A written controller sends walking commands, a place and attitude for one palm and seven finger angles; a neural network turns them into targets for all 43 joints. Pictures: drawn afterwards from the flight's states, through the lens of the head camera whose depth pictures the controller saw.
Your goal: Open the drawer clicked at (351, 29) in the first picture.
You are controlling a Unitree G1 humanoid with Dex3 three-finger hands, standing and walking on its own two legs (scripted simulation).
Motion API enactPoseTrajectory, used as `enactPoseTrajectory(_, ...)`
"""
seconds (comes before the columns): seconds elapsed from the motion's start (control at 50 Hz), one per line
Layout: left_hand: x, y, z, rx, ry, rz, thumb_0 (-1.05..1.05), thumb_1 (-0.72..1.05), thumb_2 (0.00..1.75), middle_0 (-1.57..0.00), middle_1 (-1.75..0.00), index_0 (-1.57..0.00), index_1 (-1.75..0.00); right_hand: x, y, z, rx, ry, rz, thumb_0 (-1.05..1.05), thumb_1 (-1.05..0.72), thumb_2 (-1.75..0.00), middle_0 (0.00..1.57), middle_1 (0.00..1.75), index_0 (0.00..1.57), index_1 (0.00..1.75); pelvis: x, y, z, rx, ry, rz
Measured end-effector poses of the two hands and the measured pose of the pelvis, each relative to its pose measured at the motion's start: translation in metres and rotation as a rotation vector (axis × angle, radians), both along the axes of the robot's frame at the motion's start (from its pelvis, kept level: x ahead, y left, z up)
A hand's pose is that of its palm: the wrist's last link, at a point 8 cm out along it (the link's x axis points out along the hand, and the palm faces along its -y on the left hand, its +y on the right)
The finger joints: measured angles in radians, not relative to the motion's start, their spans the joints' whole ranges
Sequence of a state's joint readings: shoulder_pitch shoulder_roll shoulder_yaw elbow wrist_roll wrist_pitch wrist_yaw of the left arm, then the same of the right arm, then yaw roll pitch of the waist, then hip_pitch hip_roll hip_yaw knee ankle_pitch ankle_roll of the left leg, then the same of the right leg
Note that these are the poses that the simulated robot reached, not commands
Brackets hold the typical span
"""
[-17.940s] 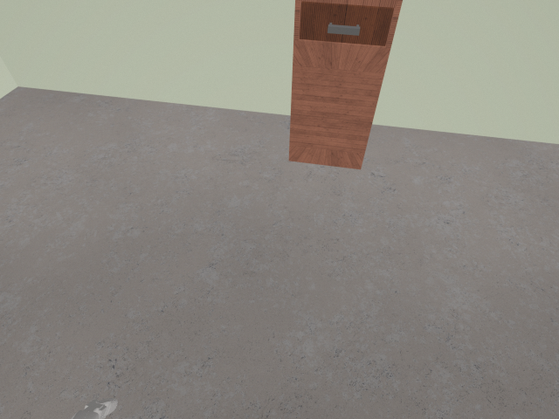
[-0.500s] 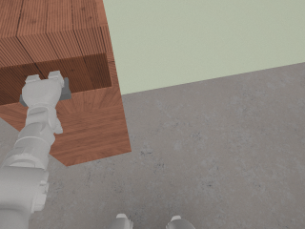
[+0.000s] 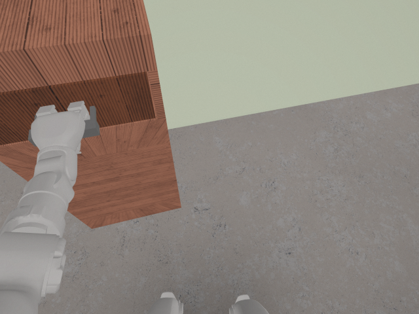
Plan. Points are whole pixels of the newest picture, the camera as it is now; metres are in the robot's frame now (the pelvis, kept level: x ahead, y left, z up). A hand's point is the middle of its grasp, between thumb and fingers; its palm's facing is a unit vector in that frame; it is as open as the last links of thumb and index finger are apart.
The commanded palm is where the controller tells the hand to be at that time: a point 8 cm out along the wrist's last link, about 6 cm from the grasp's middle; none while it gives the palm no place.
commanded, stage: close the thumb around the handle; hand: left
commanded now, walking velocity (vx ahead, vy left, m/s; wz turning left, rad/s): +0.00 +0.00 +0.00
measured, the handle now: (65, 123) +0.50 +0.29 +0.03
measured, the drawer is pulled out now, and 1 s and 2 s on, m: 0.00 0.01 0.24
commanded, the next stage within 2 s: pull the drawer open in 0.10 s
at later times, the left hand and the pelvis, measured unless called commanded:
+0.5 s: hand (71, 147) +0.45 +0.27 +0.00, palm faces -0.05 -0.04 -1.00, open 5.6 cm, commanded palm +0.41 +0.27 +0.06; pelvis +0.02 +0.00 +0.01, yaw -1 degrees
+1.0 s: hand (71, 152) +0.44 +0.27 +0.00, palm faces -0.06 -0.01 -1.00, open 5.6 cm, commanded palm +0.42 +0.26 +0.06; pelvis +0.03 +0.00 +0.01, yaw +1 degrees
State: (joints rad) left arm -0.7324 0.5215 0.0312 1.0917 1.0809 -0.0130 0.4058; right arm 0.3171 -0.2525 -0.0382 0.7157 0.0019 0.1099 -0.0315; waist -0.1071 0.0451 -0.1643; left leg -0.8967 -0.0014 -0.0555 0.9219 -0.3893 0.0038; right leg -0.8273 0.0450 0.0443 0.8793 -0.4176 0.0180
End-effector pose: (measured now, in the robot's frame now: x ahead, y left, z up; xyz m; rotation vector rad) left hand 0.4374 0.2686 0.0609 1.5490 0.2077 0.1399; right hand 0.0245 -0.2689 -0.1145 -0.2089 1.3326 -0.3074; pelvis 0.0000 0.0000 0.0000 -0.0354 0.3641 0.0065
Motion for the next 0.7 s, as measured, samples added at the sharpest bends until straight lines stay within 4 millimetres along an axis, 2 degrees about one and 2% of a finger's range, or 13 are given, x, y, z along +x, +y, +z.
enactPoseTrajectory(0.06, 0.0, 0.002, -0.002, 0.0, 0.015, 0.015, -0.01, 0.71, 0.82, -0.36, -1.33, -0.4, -1.34, -0.001, 0.002, 0.001, 0.002, -0.001, -0.005, 0.0, -0.91, -0.89, 0.2, 0.3, 0.2, 0.3, 0.001, 0.001, 0.001, -0.001, -0.002, -0.001)
enactPoseTrajectory(0.26, -0.001, 0.002, -0.002, 0.003, 0.01, 0.007, -0.01, 0.7, 0.81, -0.4, -1.35, -0.41, -1.35, -0.003, 0.004, 0.0, 0.004, 0.014, -0.004, 0.0, -0.91, -0.89, 0.2, 0.3, 0.2, 0.3, 0.005, 0.001, 0.001, -0.002, -0.002, 0.002)
enactPoseTrajectory(0.4, -0.001, 0.002, -0.002, -0.001, 0.012, 0.006, -0.01, 0.7, 0.81, -0.4, -1.35, -0.41, -1.35, 0.006, 0.002, 0.002, 0.013, 0.003, -0.014, 0.0, -0.91, -0.89, 0.2, 0.3, 0.2, 0.3, 0.012, 0.0, 0.004, 0.0, -0.007, -0.008)
enactPoseTrajectory(0.54, -0.006, 0.002, -0.002, -0.021, 0.005, -0.003, 0.0, 0.7, 0.79, -0.4, -1.35, -0.41, -1.35, 0.027, 0.001, 0.006, 0.02, -0.031, -0.023, 0.0, -0.91, -0.89, 0.2, 0.3, 0.2, 0.3, 0.026, 0.001, 0.009, 0.004, -0.016, -0.022)
enactPoseTrajectory(0.7, -0.021, -0.002, -0.002, -0.026, -0.019, -0.011, 0.01, 0.69, 0.79, -0.41, -1.35, -0.41, -1.35, 0.07, 0.004, 0.012, 0.032, -0.114, 0.002, 0.0, -0.91, -0.89, 0.2, 0.3, 0.2, 0.3, 0.041, 0.003, 0.014, 0.005, -0.037, -0.023)
